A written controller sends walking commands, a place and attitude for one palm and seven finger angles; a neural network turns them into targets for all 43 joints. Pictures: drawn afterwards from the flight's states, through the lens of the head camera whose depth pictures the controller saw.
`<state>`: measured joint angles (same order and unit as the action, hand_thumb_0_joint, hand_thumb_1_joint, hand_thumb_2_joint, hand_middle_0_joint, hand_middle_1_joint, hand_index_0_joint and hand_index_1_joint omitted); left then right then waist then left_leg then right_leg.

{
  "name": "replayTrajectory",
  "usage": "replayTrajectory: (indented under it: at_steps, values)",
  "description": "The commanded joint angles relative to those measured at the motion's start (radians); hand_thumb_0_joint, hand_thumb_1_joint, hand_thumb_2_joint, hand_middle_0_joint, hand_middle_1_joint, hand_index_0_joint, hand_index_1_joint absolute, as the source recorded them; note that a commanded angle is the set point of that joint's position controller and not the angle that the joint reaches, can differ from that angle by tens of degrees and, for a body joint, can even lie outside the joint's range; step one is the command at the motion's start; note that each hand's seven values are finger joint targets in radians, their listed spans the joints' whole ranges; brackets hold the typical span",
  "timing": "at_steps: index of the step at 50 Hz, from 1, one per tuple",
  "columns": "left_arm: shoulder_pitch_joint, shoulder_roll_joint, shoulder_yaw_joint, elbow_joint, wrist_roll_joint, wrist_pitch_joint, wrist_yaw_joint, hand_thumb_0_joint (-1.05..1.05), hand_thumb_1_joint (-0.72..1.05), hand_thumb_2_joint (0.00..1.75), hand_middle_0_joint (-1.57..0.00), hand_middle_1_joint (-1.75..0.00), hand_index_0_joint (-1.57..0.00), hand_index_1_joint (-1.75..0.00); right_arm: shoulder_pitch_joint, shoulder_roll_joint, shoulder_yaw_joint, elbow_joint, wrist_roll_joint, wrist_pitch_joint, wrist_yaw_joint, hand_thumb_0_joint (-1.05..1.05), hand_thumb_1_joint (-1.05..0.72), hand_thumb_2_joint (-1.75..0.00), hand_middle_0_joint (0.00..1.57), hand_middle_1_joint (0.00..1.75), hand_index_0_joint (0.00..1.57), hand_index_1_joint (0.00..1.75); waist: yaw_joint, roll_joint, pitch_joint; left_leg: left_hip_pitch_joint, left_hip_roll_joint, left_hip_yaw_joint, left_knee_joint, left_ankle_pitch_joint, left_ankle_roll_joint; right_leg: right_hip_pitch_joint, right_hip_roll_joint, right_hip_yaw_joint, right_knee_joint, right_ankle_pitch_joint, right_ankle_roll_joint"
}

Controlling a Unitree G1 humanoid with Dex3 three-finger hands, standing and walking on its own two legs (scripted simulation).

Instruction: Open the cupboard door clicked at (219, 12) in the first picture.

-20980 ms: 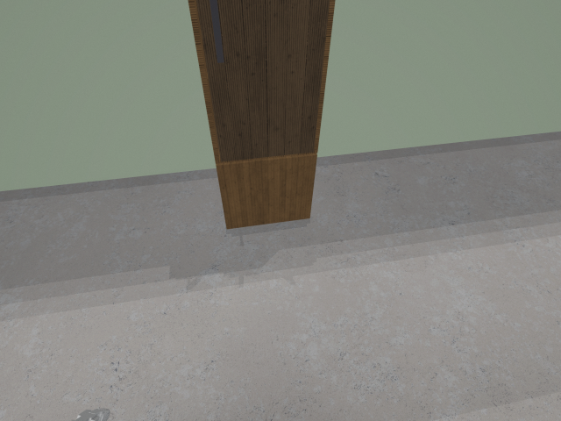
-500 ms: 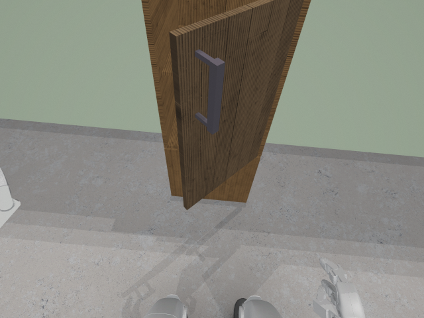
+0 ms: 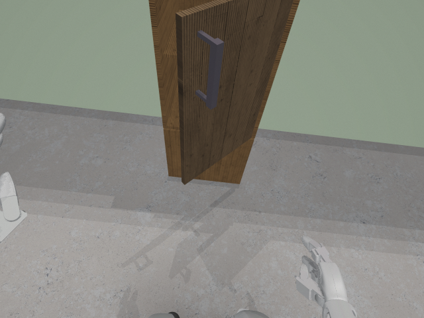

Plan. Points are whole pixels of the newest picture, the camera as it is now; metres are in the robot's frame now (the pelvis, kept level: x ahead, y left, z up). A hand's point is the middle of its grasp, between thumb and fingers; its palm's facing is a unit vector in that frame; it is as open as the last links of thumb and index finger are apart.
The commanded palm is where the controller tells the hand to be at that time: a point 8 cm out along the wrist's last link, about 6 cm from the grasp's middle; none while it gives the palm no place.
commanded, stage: stop stepping back and stand still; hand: left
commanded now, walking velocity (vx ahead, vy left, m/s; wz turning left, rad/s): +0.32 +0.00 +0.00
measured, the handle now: (207, 72) +0.57 +0.07 +0.13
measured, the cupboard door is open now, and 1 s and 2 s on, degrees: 47 47 47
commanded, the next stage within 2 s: let the arm hang, fingers relaxed in 1.02 s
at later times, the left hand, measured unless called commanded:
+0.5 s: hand (13, 270) +0.15 +0.24 +0.15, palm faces +0.41 -0.77 -0.49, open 7.4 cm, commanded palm +0.09 +0.28 +0.17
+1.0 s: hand out of the picture +0.11 +0.27 +0.15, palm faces +0.44 -0.78 -0.45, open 7.4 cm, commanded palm +0.05 +0.30 +0.17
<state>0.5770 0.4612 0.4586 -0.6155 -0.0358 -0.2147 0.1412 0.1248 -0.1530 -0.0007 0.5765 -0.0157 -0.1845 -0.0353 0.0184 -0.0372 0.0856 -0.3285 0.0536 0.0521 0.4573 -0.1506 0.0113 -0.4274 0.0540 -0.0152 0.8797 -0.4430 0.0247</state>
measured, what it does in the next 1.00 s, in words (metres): steps on the spot: right foot, then left foot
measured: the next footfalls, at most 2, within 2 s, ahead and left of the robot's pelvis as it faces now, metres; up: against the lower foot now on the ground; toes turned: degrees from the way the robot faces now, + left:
right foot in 0.12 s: -0.03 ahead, -0.11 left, +0.00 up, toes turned -3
left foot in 0.38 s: -0.01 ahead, +0.11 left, +0.00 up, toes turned +5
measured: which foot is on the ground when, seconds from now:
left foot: down 0.00-0.12, up 0.14-0.36, down 0.38-1.00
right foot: up 0.00-0.10, down 0.12-1.00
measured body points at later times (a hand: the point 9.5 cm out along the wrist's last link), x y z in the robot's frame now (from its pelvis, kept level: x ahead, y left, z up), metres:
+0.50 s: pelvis -0.05 -0.02 -0.01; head -0.05 -0.01 +0.44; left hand +0.12 +0.28 +0.18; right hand +0.08 -0.29 -0.09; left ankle -0.05 +0.10 -0.74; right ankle -0.07 -0.11 -0.74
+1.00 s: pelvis -0.09 +0.00 +0.00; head -0.08 +0.00 +0.45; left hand +0.08 +0.31 +0.17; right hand +0.08 -0.22 -0.08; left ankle -0.05 +0.10 -0.74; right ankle -0.07 -0.11 -0.74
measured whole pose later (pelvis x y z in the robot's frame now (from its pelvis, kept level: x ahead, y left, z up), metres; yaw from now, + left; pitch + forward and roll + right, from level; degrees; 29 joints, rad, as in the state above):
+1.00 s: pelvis -0.09 +0.00 +0.00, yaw +1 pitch -1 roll -1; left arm 0.52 0.37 0.38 -0.41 -0.02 -0.20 0.14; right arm 0.23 -0.19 0.03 0.62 -0.02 -0.15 -0.07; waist 0.01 0.01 0.01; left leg -0.25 0.02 0.07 0.44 -0.18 0.02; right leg -0.20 0.00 -0.06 0.41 -0.20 -0.01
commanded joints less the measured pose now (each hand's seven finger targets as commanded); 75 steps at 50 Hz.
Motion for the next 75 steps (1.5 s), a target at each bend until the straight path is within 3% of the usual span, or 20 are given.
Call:
replayTrajectory:
  at_steps: [1,3,4,6,7,9,11,16,19,22,28,31,42,55,56,57,60,65,70,75]
  values:
    - [0.005,0.134,0.109,-0.155,-0.009,-0.016,0.034,0.0,0.9,0.9,-0.2,-0.3,-0.2,-0.3,0.004,-0.182,-0.053,-0.128,0.009,-0.025,-0.029,0.0,-0.9,-0.9,0.2,0.3,0.2,0.3,-0.037,0.244,-0.154,-0.016,0.2,-0.164,-0.304,-0.329,0.083,0.191,-0.019,-0.049,-0.149,-0.052,-0.005]
    - [-0.025,0.125,0.091,-0.103,-0.001,-0.01,0.044,0.0,0.9,0.9,-0.2,-0.3,-0.2,-0.3,-0.008,-0.18,-0.04,-0.127,0.005,-0.003,-0.041,0.0,-0.9,-0.9,0.2,0.3,0.2,0.3,-0.033,0.271,-0.128,-0.117,0.134,-0.105,-0.307,-0.482,0.042,0.35,-0.008,-0.107,-0.364,-0.016,-0.031]
    - [-0.044,0.141,0.091,-0.092,0.003,-0.01,0.043,0.0,0.9,0.9,-0.2,-0.3,-0.2,-0.3,-0.011,-0.171,-0.037,-0.13,0.007,0.008,-0.043,0.0,-0.9,-0.9,0.2,0.3,0.2,0.3,-0.037,0.193,-0.129,-0.097,0.068,-0.044,-0.197,-0.432,0.012,0.351,-0.04,-0.069,-0.51,0.003,-0.049]
    - [-0.046,0.216,0.139,-0.102,-0.006,-0.015,0.038,0.0,0.9,0.9,-0.2,-0.3,-0.2,-0.3,-0.015,-0.16,-0.03,-0.123,-0.001,0.029,-0.037,0.0,-0.9,-0.9,0.2,0.3,0.2,0.3,-0.026,-0.081,-0.136,-0.033,-0.036,-0.031,0.281,-0.2,-0.024,0.108,-0.36,0.356,-0.766,-0.05,-0.188]
    - [-0.128,0.232,0.142,-0.128,-0.009,-0.03,0.04,0.0,0.9,0.9,-0.2,-0.3,-0.2,-0.3,-0.023,-0.161,-0.024,-0.107,-0.004,0.02,-0.036,0.0,-0.9,-0.9,0.2,0.3,0.2,0.3,-0.014,-0.12,-0.13,-0.106,-0.025,-0.048,0.417,-0.202,-0.031,0.093,-0.428,0.411,-0.772,-0.028,-0.223]
    - [-0.092,0.124,0.07,-0.023,-0.009,-0.026,0.028,0.0,0.9,0.9,-0.2,-0.3,-0.2,-0.3,0.037,-0.172,-0.039,-0.073,0.014,0.01,-0.04,0.0,-0.9,-0.9,0.2,0.3,0.2,0.3,-0.038,-0.101,-0.134,-0.154,-0.019,-0.06,0.488,-0.163,-0.032,0.159,-0.346,0.279,-0.685,0.061,-0.173]
    - [-0.101,0.129,0.064,-0.023,-0.002,-0.037,0.028,0.0,0.9,0.9,-0.2,-0.3,-0.2,-0.3,0.006,-0.173,-0.034,-0.072,0.016,0.006,-0.045,0.0,-0.9,-0.9,0.2,0.3,0.2,0.3,-0.036,-0.064,-0.116,-0.135,-0.006,-0.033,0.375,-0.156,-0.024,0.188,-0.331,0.185,-0.632,0.24,-0.156]
    - [-0.072,0.138,0.08,-0.027,0.006,-0.062,0.04,0.0,0.9,0.9,-0.2,-0.3,-0.2,-0.3,0.035,-0.176,-0.037,-0.067,0.007,-0.019,-0.057,0.0,-0.9,-0.9,0.2,0.3,0.2,0.3,-0.027,-0.009,-0.135,0.062,-0.027,0.019,-0.016,-0.095,0.019,0.228,-0.279,0.152,-0.53,0.31,-0.109]
    - [-0.062,0.149,0.091,-0.045,0.001,-0.079,0.033,0.0,0.9,0.9,-0.2,-0.3,-0.2,-0.3,0.04,-0.208,-0.058,-0.092,0.015,-0.021,-0.054,0.0,-0.9,-0.9,0.2,0.3,0.2,0.3,-0.016,0.043,-0.16,0.109,0.04,-0.053,-0.028,0.087,0.04,0.256,-0.185,0.116,-0.461,0.37,-0.049]
    - [-0.036,0.149,0.098,-0.046,0.009,-0.087,0.028,0.0,0.9,0.9,-0.2,-0.3,-0.2,-0.3,0.051,-0.186,-0.044,-0.089,0.011,-0.014,-0.043,0.0,-0.9,-0.9,0.2,0.3,0.2,0.3,-0.033,0.113,-0.194,0.11,0.03,-0.036,-0.006,0.237,0.022,0.293,-0.171,0.07,-0.394,0.575,-0.051]
    - [-0.028,0.121,0.083,-0.011,0.0,-0.088,0.021,0.0,0.9,0.9,-0.2,-0.3,-0.2,-0.3,0.039,-0.193,-0.046,-0.099,0.015,-0.015,-0.036,0.0,-0.9,-0.9,0.2,0.3,0.2,0.3,-0.028,0.069,-0.143,0.076,0.042,-0.076,-0.036,0.066,0.023,0.232,-0.134,0.075,-0.47,0.343,-0.042]
    - [-0.049,0.122,0.082,-0.022,-0.001,-0.086,0.017,0.0,0.9,0.9,-0.2,-0.3,-0.2,-0.3,0.027,-0.191,-0.041,-0.105,0.009,-0.015,-0.036,0.0,-0.9,-0.9,0.2,0.3,0.2,0.3,-0.027,0.112,-0.131,0.083,0.041,-0.085,-0.072,-0.015,0.02,0.201,-0.124,0.073,-0.491,0.264,-0.043]
    - [-0.148,0.085,0.032,-0.004,0.013,-0.061,0.016,0.0,0.9,0.9,-0.2,-0.3,-0.2,-0.3,0.011,-0.176,-0.024,-0.11,0.004,-0.02,-0.047,0.0,-0.9,-0.9,0.2,0.3,0.2,0.3,-0.023,0.118,-0.11,0.086,0.04,-0.092,-0.148,-0.149,0.012,0.196,-0.095,0.049,-0.54,0.194,-0.028]
    - [-0.07,0.102,0.06,-0.029,0.007,-0.065,0.022,0.0,0.9,0.9,-0.2,-0.3,-0.2,-0.3,0.014,-0.177,-0.033,-0.113,0.004,-0.018,-0.049,0.0,-0.9,-0.9,0.2,0.3,0.2,0.3,-0.019,0.112,-0.154,0.092,0.024,-0.083,-0.122,-0.054,0.004,0.246,-0.1,0.035,-0.545,0.274,-0.029]
    - [-0.151,-0.089,-0.384,0.77,0.049,0.059,-0.098,0.0,0.9,0.9,-0.2,-0.3,-0.2,-0.3,-0.023,-0.299,-0.072,0.156,0.03,-0.071,0.032,0.0,-0.9,-0.9,0.2,0.3,0.2,0.3,-0.09,0.123,-0.081,0.054,0.075,-0.135,0.021,0.183,0.017,0.072,-0.132,-0.029,-0.395,0.328,-0.042]
    - [-0.169,-0.063,-0.328,0.793,0.064,0.171,-0.131,0.0,0.9,0.9,-0.2,-0.3,-0.2,-0.3,0.047,-0.337,-0.088,0.159,0.024,0.039,0.042,0.0,-0.9,-0.9,0.2,0.3,0.2,0.3,-0.059,0.149,-0.126,0.041,0.105,-0.15,-0.027,0.259,0.029,0.104,-0.147,0.015,-0.388,0.284,-0.051]
    - [-0.213,-0.045,-0.338,0.918,0.071,0.204,-0.14,0.0,0.9,0.9,-0.2,-0.3,-0.2,-0.3,0.023,-0.325,-0.066,0.139,0.004,0.108,0.033,0.0,-0.9,-0.9,0.2,0.3,0.2,0.3,-0.029,0.023,-0.164,-0.04,0.133,-0.224,-0.053,0.15,0.088,0.18,-0.103,0.018,-0.293,0.171,-0.067]
    - [-0.357,0.014,-0.383,1.241,0.071,0.206,-0.139,0.0,0.9,0.9,-0.2,-0.3,-0.2,-0.3,0.018,-0.285,-0.047,0.244,-0.005,0.161,0.039,0.0,-0.9,-0.9,0.2,0.3,0.2,0.3,-0.033,-0.096,-0.127,0.04,0.009,-0.108,0.034,-0.049,0.031,0.142,-0.219,0.121,-0.519,0.156,-0.118]
    - [-0.409,-0.023,-0.422,1.473,0.054,0.21,-0.13,0.0,0.9,0.9,-0.2,-0.3,-0.2,-0.3,0.076,-0.227,-0.028,0.358,-0.01,0.189,0.033,0.0,-0.9,-0.9,0.2,0.3,0.2,0.3,-0.05,0.121,-0.081,0.117,0.019,-0.104,-0.01,-0.066,0.015,0.088,-0.199,0.109,-0.562,0.042,-0.119]
    - [-0.317,-0.064,-0.419,1.633,0.045,0.204,-0.128,0.0,0.9,0.9,-0.2,-0.3,-0.2,-0.3,0.098,-0.216,-0.028,0.432,-0.004,0.186,0.019,0.0,-0.9,-0.9,0.2,0.3,0.2,0.3,-0.019,0.184,-0.095,0.062,0.049,-0.133,-0.105,-0.099,0.019,0.225,-0.171,0.07,-0.554,0.136,-0.101]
